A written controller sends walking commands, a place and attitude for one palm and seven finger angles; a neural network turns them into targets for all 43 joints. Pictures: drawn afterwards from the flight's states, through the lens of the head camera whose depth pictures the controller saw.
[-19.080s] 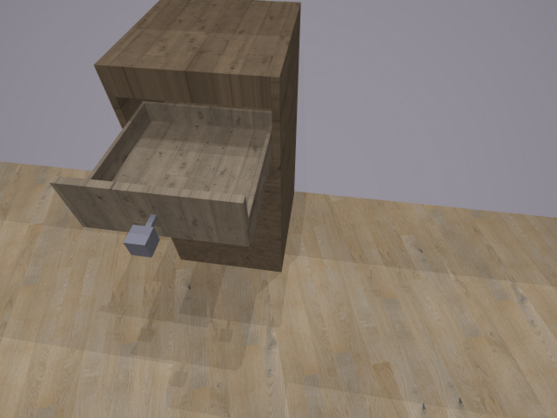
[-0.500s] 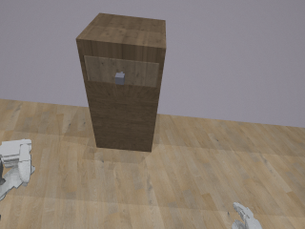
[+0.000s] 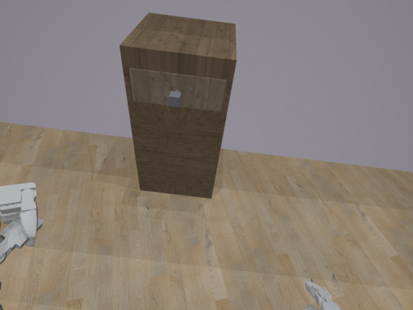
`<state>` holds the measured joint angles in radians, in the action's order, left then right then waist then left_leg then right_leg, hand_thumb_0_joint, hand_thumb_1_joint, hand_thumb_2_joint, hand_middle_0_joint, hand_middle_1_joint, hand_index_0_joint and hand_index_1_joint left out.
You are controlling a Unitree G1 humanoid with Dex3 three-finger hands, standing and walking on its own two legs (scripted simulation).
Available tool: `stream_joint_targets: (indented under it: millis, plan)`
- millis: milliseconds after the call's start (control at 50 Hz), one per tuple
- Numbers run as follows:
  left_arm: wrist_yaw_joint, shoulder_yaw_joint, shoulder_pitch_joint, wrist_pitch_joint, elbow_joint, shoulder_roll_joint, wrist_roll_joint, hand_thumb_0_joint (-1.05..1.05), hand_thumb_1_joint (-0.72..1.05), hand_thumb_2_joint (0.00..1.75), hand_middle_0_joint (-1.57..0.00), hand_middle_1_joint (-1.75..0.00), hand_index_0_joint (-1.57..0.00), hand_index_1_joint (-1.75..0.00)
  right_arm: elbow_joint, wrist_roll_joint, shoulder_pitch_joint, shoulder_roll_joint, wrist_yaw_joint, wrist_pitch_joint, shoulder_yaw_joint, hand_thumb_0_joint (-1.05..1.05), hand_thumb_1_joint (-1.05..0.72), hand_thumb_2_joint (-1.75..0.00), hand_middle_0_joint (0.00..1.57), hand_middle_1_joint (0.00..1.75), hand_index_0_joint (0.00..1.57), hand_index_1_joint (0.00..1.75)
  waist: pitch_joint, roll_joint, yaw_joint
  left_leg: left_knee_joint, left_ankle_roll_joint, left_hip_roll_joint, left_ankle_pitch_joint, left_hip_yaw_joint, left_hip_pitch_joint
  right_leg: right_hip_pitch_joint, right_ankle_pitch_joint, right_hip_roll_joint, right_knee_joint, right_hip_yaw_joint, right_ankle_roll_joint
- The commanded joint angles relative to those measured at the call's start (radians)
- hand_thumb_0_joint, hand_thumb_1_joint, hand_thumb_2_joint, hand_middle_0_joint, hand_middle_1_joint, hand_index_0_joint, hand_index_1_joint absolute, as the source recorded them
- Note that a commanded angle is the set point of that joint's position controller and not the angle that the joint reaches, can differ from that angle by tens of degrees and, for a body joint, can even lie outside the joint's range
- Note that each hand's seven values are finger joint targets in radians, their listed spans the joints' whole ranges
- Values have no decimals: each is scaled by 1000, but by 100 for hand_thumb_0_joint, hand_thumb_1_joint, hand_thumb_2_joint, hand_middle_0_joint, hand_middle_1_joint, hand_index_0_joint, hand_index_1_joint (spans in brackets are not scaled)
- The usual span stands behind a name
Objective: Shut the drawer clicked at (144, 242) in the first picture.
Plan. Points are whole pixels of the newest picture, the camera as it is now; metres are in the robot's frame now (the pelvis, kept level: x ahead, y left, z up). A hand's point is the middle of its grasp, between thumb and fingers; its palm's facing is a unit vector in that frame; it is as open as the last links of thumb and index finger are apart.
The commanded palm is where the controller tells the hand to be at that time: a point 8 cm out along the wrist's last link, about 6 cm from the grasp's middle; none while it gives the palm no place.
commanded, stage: stop stepping back and stand still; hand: left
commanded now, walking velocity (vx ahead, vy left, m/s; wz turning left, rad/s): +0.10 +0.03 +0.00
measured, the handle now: (175, 96) +0.90 +0.18 -0.06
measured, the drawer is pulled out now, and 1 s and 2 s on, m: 0.00 0.00 0.00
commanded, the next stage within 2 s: let the arm hang, fingers relaxed in 0.30 s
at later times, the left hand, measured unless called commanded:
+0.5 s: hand (75, 245) +0.22 +0.26 +0.03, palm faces +0.20 -0.86 -0.48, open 3.1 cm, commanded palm none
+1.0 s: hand out of the picture -0.01 +0.22 -0.16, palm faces +0.05 -0.97 -0.24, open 5.5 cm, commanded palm none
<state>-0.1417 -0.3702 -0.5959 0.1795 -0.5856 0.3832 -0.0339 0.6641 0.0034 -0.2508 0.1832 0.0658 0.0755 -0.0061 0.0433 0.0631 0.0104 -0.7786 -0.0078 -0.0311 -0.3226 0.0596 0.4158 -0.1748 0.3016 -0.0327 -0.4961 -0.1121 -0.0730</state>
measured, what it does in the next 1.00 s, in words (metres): steps on the spot: left foot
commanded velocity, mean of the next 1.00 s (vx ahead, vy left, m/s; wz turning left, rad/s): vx -0.01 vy -0.02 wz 0.00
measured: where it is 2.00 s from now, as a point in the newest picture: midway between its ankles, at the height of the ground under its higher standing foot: outside the picture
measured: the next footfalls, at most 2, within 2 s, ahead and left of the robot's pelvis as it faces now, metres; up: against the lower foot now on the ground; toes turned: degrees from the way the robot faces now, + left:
left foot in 0.06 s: +0.09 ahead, +0.12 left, +0.00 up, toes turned +4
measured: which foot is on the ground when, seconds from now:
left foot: up 0.00-0.04, down 0.06-1.00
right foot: down 0.00-1.00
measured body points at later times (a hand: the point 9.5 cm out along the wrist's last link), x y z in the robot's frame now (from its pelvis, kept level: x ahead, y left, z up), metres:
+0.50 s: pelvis +0.03 +0.01 -0.01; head +0.04 -0.02 +0.44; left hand +0.20 +0.30 +0.06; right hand +0.18 -0.23 -0.13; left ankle +0.05 +0.12 -0.73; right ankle +0.03 -0.10 -0.73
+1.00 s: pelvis +0.02 +0.02 +0.01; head +0.04 +0.02 +0.46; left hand -0.01 +0.27 -0.14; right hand +0.04 -0.21 -0.15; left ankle +0.05 +0.12 -0.73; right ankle +0.03 -0.10 -0.73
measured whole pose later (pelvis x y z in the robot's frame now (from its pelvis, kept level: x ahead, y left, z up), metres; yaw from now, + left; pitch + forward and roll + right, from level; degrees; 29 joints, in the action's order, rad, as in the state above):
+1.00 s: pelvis +0.02 +0.02 +0.01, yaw +2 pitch -1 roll -1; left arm -0.01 0.00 -0.31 -0.02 1.08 0.22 0.01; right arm 1.05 0.01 -0.26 0.18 0.01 -0.02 0.01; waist -0.06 -0.02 0.01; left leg -0.44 -0.03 0.00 -0.18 0.04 0.23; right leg -0.18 0.21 0.01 -0.41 -0.08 -0.01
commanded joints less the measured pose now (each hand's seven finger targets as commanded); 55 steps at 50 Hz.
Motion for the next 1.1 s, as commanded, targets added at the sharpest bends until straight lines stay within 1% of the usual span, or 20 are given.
stream_joint_targets:
  millis: [0,20,60,100,160,200,240,280,320,360,380,400,440,500,560,620,680,840,980,1080]
  plan:
    - [-27,-48,84,79,-217,127,0,0,90,90,-140,-160,-140,-160,-172,2,134,120,32,89,34,0,-90,-90,20,30,20,30,-103,-97,-31,302,-32,-9,-5,19,-198,-202,244,222,146,212,-53]
    - [-28,-58,85,88,-239,138,3,0,90,90,-140,-160,-140,-160,-179,4,124,134,33,98,35,0,-90,-90,20,30,20,30,-81,-168,-26,386,-61,-59,-39,-74,-237,-201,179,164,34,177,-10]
    - [-35,-82,111,106,-311,160,14,0,90,90,-140,-160,-140,-160,-197,0,108,149,23,105,36,0,-90,-90,20,30,20,30,-39,-344,-24,468,-164,-260,117,-416,-326,-310,117,33,-234,81,82]
    - [-22,-123,100,109,-305,197,14,0,90,90,-140,-160,-140,-160,-181,14,111,118,14,121,35,0,-90,-90,20,30,20,30,-62,-318,-25,564,-175,-298,45,-464,-226,-292,233,54,-355,125,73]
    - [-24,-132,-2,95,-270,178,7,0,90,90,-140,-160,-140,-160,-185,0,96,125,-5,126,37,0,-90,-90,20,30,20,30,-22,-216,-14,461,-123,-246,263,-260,-190,-138,118,57,-155,96,78]
    - [-21,-141,-83,87,-239,164,-1,0,90,90,-140,-160,-140,-160,-198,-8,100,134,-11,119,42,0,-90,-90,20,30,20,30,24,-217,-13,404,-74,-187,236,-144,-159,-12,3,39,-6,60,83]
    - [-14,-140,-102,92,-203,152,-5,0,90,90,-140,-160,-140,-160,-207,-12,109,133,-17,100,45,0,-90,-90,20,30,20,30,1,-157,-25,376,-40,-127,51,-93,-40,72,-63,55,73,105,70]
    - [-12,-150,-70,96,-192,157,-12,0,90,90,-140,-160,-140,-160,-206,-6,117,126,-18,93,45,0,-90,-90,20,30,20,30,-28,-50,-29,315,-14,-57,-68,-61,-36,-3,-22,120,153,231,38]
    - [-14,-141,-86,85,-182,153,-20,0,90,90,-140,-160,-140,-160,-191,-12,107,119,-14,85,52,0,-90,-90,20,30,20,30,-15,11,-33,219,-8,-33,-3,-51,-120,-94,70,184,218,327,5]
    - [-20,-132,-77,80,-184,155,-20,0,90,90,-140,-160,-140,-160,-184,-10,109,111,-9,79,43,0,-90,-90,20,30,20,30,6,22,-34,229,-10,-29,56,-53,-155,-84,0,198,213,312,0]
    - [125,254,107,-70,643,27,95,0,90,90,-140,-160,-140,-160,57,2,122,271,-95,107,96,0,-90,-90,20,30,20,30,-6,-42,-75,45,-11,-69,285,-102,-103,-193,-443,263,-36,182,-11]
    - [138,244,77,-142,660,-35,85,0,90,90,-136,-156,-136,-156,46,0,42,193,-87,60,106,0,-90,-90,20,30,20,30,89,-32,-68,100,-9,-71,352,-100,-169,-136,-508,198,-71,186,4]
    - [142,268,103,-162,696,-70,72,0,90,90,-128,-147,-128,-147,31,-1,44,167,-76,18,75,0,-90,-90,20,30,20,30,93,7,-38,147,-27,-84,350,-113,-142,-130,-387,170,-84,128,34]
    - [138,280,219,-163,857,-34,75,0,90,90,-116,-134,-116,-134,18,15,54,167,-70,-25,62,0,-90,-90,20,30,20,30,50,230,-27,140,-34,-47,309,-109,-113,-93,-438,182,-35,157,9]
    - [129,291,269,-173,1051,-15,66,0,90,90,-104,-121,-104,-121,66,25,59,166,-62,-51,58,0,-90,-90,20,30,20,30,36,105,-23,200,-30,-31,340,-95,-172,-65,-477,191,-28,166,4]
    - [123,313,291,-183,1216,-26,52,0,90,90,-92,-108,-92,-108,127,23,74,147,-59,-61,38,0,-90,-90,20,30,20,30,-17,-175,-8,320,-41,-67,327,-140,-137,-38,-211,137,13,151,40]
    - [121,318,272,-180,1347,-51,48,0,90,90,-80,-95,-80,-95,179,22,71,124,-53,-71,33,0,-90,-90,20,30,20,30,-38,-268,3,379,-37,-65,164,-144,-113,-1,-80,126,96,159,33]
    - [128,339,316,-173,1534,-37,45,0,90,90,-48,-60,-48,-60,289,15,-18,136,-48,-79,40,0,-90,-90,20,30,20,30,-53,-88,-18,431,-33,-69,44,-146,-178,-39,18,136,195,153,19]
    - [119,348,288,-169,1637,-63,43,0,90,90,-20,-30,-20,-30,370,10,-58,117,-40,-69,35,0,-90,-90,20,30,20,30,-77,-58,-15,459,-37,-79,125,-142,-212,-33,-50,135,184,133,28]
    - [114,354,271,-174,1677,-92,43,0,90,90,-20,-30,-20,-30,414,11,-75,88,-37,-72,31,0,-90,-90,20,30,20,30,-142,-64,-14,486,-37,-74,72,-144,-193,-63,-14,130,185,134,32]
